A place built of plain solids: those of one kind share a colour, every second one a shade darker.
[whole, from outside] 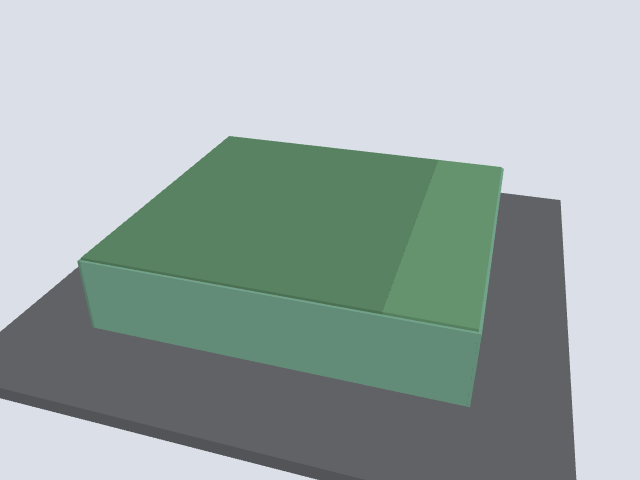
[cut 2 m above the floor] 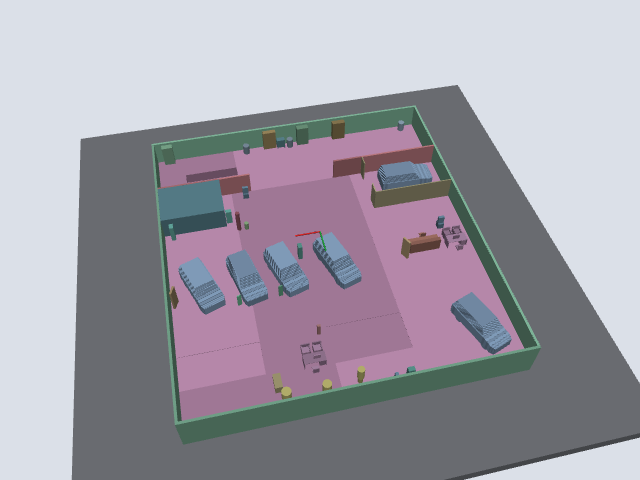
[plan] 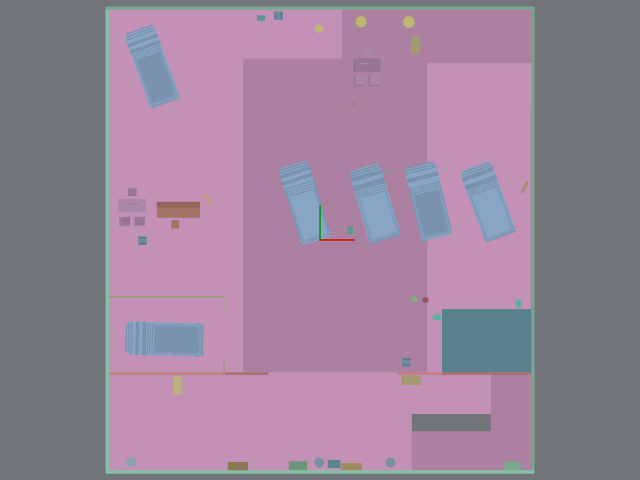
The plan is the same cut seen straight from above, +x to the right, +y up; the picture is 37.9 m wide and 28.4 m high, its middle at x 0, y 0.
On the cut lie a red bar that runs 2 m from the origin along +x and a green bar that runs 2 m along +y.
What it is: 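A car dealer's showroom with its handover bay and the front of its workshop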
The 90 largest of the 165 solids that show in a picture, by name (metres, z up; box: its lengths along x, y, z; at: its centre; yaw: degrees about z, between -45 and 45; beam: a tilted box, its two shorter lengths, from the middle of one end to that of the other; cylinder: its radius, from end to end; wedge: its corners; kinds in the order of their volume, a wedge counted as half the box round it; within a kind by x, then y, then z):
{
 "floor_1": {"box": [7.95, 21.45, 1.23], "at": [-8.52, 2.9, 0.57]},
 "floor_2": {"box": [17.92, 5.81, 1.07], "at": [-3.53, -10.72, 0.49]},
 "floor_3": {"box": [5.88, 15.42, 1.23], "at": [-1.61, -0.11, 0.57]},
 "floor_4": {"box": [5.88, 3.16, 1.2], "at": [-1.61, 9.17, 0.55]},
 "floor_5": {"box": [5.88, 2.89, 1.23], "at": [-1.61, 12.18, 0.57]},
 "floor_6": {"box": [5.04, 21.45, 1.23], "at": [3.83, 2.9, 0.57]},
 "floor_7": {"box": [4.69, 2.31, 1.07], "at": [7.77, -12.47, 0.49]},
 "floor_8": {"box": [4.69, 2.49, 1.07], "at": [7.77, -9.06, 0.49]},
 "floor_9": {"box": [6.15, 15.59, 1.23], "at": [9.42, -0.03, 0.57]},
 "floor_10": {"box": [6.16, 2.74, 1.19], "at": [9.42, 9.13, 0.55]},
 "floor_11": {"box": [6.15, 3.13, 1.23], "at": [9.42, 12.06, 0.57]},
 "floor_12": {"box": [2.38, 5.81, 1.07], "at": [11.3, -10.72, 0.49]},
 "roof_1": {"box": [24.98, 5.8, 1.07], "at": [0.0, -10.72, 5.47]},
 "roof_2": {"box": [24.98, 21.45, 0.2], "at": [0.0, 2.9, 5.9]},
 "wall_1": {"box": [0.2, 27.25, 5.85], "at": [-12.59, 0.0, 2.88]},
 "wall_2": {"box": [25.38, 0.2, 5.85], "at": [0.0, -13.72, 2.88]},
 "wall_3": {"box": [25.38, 0.2, 5.85], "at": [0.0, 13.72, 2.88]},
 "wall_4": {"box": [0.2, 27.25, 5.85], "at": [12.59, 0.0, 2.88]},
 "block_1": {"box": [5.28, 3.74, 3.06], "at": [9.85, -5.95, 2.71]},
 "car_1": {"box": [0.21, 1.97, 0.88], "at": [-10.61, -5.82, 1.82], "yaw": -1.4},
 "car_2": {"box": [0.21, 1.97, 0.91], "at": [-10.41, -5.83, 1.83], "yaw": -1.4},
 "car_3": {"box": [1.87, 3.06, 0.89], "at": [-9.79, 9.89, 1.82], "yaw": 19.9},
 "car_4": {"box": [1.76, 3.37, 0.08], "at": [-9.74, 9.74, 2.29], "yaw": 19.9},
 "car_5": {"box": [1.72, 3.28, 0.08], "at": [-9.73, 9.72, 2.37], "yaw": 19.9},
 "car_6": {"box": [1.64, 3.11, 0.08], "at": [-9.72, 9.68, 2.51], "yaw": 19.9},
 "car_7": {"box": [1.68, 3.2, 0.08], "at": [-9.72, 9.7, 2.44], "yaw": 19.9},
 "car_8": {"box": [1.59, 3.03, 0.08], "at": [-9.71, 9.66, 2.58], "yaw": 19.9},
 "car_9": {"box": [3.02, 1.97, 0.91], "at": [-8.8, -5.87, 1.83], "yaw": -1.4},
 "car_10": {"box": [3.33, 1.86, 0.09], "at": [-8.64, -5.87, 2.32], "yaw": -1.4},
 "car_11": {"box": [3.23, 1.82, 0.09], "at": [-8.62, -5.87, 2.4], "yaw": -1.4},
 "car_12": {"box": [3.14, 1.78, 0.09], "at": [-8.59, -5.87, 2.48], "yaw": -1.4},
 "car_13": {"box": [3.05, 1.74, 0.09], "at": [-8.57, -5.88, 2.56], "yaw": -1.4},
 "car_14": {"box": [2.95, 1.69, 0.09], "at": [-8.55, -5.88, 2.64], "yaw": -1.4},
 "car_15": {"box": [2.86, 1.65, 0.09], "at": [-8.53, -5.88, 2.73], "yaw": -1.4},
 "car_16": {"box": [2.76, 1.61, 0.09], "at": [-8.5, -5.88, 2.81], "yaw": -1.4},
 "car_17": {"box": [1.86, 3.12, 0.83], "at": [-0.78, 1.81, 1.8], "yaw": 17.5},
 "car_18": {"box": [1.75, 3.43, 0.1], "at": [-0.73, 1.65, 2.26], "yaw": 17.5},
 "car_19": {"box": [1.66, 3.22, 0.1], "at": [-0.72, 1.6, 2.44], "yaw": 17.5},
 "car_20": {"box": [1.71, 3.33, 0.1], "at": [-0.72, 1.63, 2.35], "yaw": 17.5},
 "car_21": {"box": [1.62, 3.11, 0.1], "at": [-0.71, 1.58, 2.53], "yaw": 17.5},
 "car_22": {"box": [1.58, 3.01, 0.1], "at": [-0.7, 1.56, 2.62], "yaw": 17.5},
 "car_23": {"box": [1.49, 2.8, 0.1], "at": [-0.69, 1.51, 2.8], "yaw": 17.5},
 "car_24": {"box": [1.54, 2.9, 0.1], "at": [-0.69, 1.53, 2.71], "yaw": 17.5},
 "car_25": {"box": [1.45, 2.69, 0.1], "at": [-0.68, 1.48, 2.89], "yaw": 17.5},
 "car_26": {"box": [1.93, 0.27, 0.78], "at": [2.75, 3.79, 1.79], "yaw": 16.7},
 "car_27": {"box": [1.93, 0.27, 0.81], "at": [2.82, 3.55, 1.8], "yaw": 16.7},
 "car_28": {"box": [1.93, 0.27, 0.85], "at": [2.9, 3.31, 1.82], "yaw": 16.7},
 "car_29": {"box": [1.93, 2.92, 0.85], "at": [3.35, 1.79, 1.82], "yaw": 16.7},
 "car_30": {"box": [1.77, 3.13, 0.09], "at": [3.4, 1.61, 2.38], "yaw": 16.7},
 "car_31": {"box": [1.82, 3.23, 0.09], "at": [3.4, 1.63, 2.29], "yaw": 16.7},
 "car_32": {"box": [1.73, 3.03, 0.09], "at": [3.41, 1.59, 2.46], "yaw": 16.7},
 "car_33": {"box": [1.65, 2.82, 0.09], "at": [3.42, 1.54, 2.64], "yaw": 16.7},
 "car_34": {"box": [1.69, 2.92, 0.09], "at": [3.42, 1.56, 2.55], "yaw": 16.7},
 "car_35": {"box": [1.6, 2.72, 0.09], "at": [3.43, 1.52, 2.72], "yaw": 16.7},
 "car_36": {"box": [1.56, 2.62, 0.09], "at": [3.44, 1.49, 2.81], "yaw": 16.7},
 "car_37": {"box": [1.9, 0.27, 0.77], "at": [6.01, 3.95, 1.78], "yaw": 13.6},
 "car_38": {"box": [1.9, 0.27, 0.81], "at": [6.07, 3.7, 1.79], "yaw": 13.6},
 "car_39": {"box": [1.9, 0.27, 0.85], "at": [6.13, 3.46, 1.81], "yaw": 13.6},
 "car_40": {"box": [1.9, 2.91, 0.85], "at": [6.5, 1.93, 1.81], "yaw": 13.6},
 "car_41": {"box": [1.79, 3.22, 0.09], "at": [6.54, 1.77, 2.27], "yaw": 13.6},
 "car_42": {"box": [1.7, 3.03, 0.09], "at": [6.55, 1.72, 2.44], "yaw": 13.6},
 "car_43": {"box": [1.75, 3.13, 0.09], "at": [6.55, 1.74, 2.36], "yaw": 13.6},
 "car_44": {"box": [1.66, 2.93, 0.09], "at": [6.56, 1.7, 2.52], "yaw": 13.6},
 "car_45": {"box": [1.58, 2.73, 0.09], "at": [6.57, 1.65, 2.69], "yaw": 13.6},
 "car_46": {"box": [1.62, 2.83, 0.09], "at": [6.57, 1.67, 2.61], "yaw": 13.6},
 "car_47": {"box": [1.53, 2.64, 0.09], "at": [6.58, 1.63, 2.77], "yaw": 13.6},
 "car_48": {"box": [1.95, 0.27, 0.82], "at": [9.34, 3.89, 1.8], "yaw": 20.1},
 "car_49": {"box": [1.95, 0.27, 0.86], "at": [9.43, 3.65, 1.82], "yaw": 20.1},
 "car_50": {"box": [1.95, 0.27, 0.9], "at": [9.52, 3.4, 1.84], "yaw": 20.1},
 "car_51": {"box": [1.95, 2.94, 0.9], "at": [10.06, 1.91, 1.84], "yaw": 20.1},
 "car_52": {"box": [1.84, 3.25, 0.08], "at": [10.12, 1.76, 2.32], "yaw": 20.1},
 "car_53": {"box": [1.75, 3.08, 0.08], "at": [10.13, 1.72, 2.47], "yaw": 20.1},
 "car_54": {"box": [1.8, 3.16, 0.08], "at": [10.13, 1.74, 2.4], "yaw": 20.1},
 "car_55": {"box": [1.71, 2.99, 0.08], "at": [10.14, 1.7, 2.54], "yaw": 20.1},
 "car_56": {"box": [1.67, 2.9, 0.08], "at": [10.15, 1.68, 2.61], "yaw": 20.1},
 "part_1": {"box": [6.86, 0.16, 3.91], "at": [-9.06, -7.91, 2.98]},
 "part_2": {"box": [2.59, 0.16, 3.91], "at": [-4.33, -7.91, 2.98]},
 "part_3": {"box": [2.66, 0.16, 3.91], "at": [5.88, -7.91, 2.98]},
 "part_4": {"box": [5.28, 0.16, 3.91], "at": [9.85, -7.91, 2.98]},
 "counter_1": {"box": [2.56, 0.6, 0.74], "at": [-8.38, 1.62, 1.55]},
 "counter_2": {"box": [2.56, 0.35, 1.1], "at": [-8.38, 2.1, 1.73]},
 "cupboard_1": {"box": [1.11, 0.54, 1.95], "at": [-1.3, -13.36, 2.0]},
 "cupboard_2": {"box": [0.96, 0.51, 1.95], "at": [11.39, -13.37, 2.0]},
 "tyres_1": {"box": [1.2, 0.49, 1.9], "at": [-4.85, -13.38, 1.97]},
 "tyres_2": {"box": [1.21, 0.42, 1.9], "at": [1.88, -13.41, 1.97]},
 "screen_1": {"box": [6.86, 0.1, 2.74], "at": [-9.06, -3.36, 2.55]},
 "boards_1": {"box": [0.56, 1.12, 0.81], "at": [-8.43, -8.58, 1.43]},
 "boards_2": {"box": [1.12, 0.56, 0.68], "at": [5.41, -8.3, 1.36]},
 "boards_3": {"box": [0.56, 1.12, 0.73], "at": [5.66, 11.54, 1.55]},
 "column_1": {"cylinder": 0.18, "from": [6.24, -3.55, 1.18], "to": [6.24, -3.55, 5.8]}
}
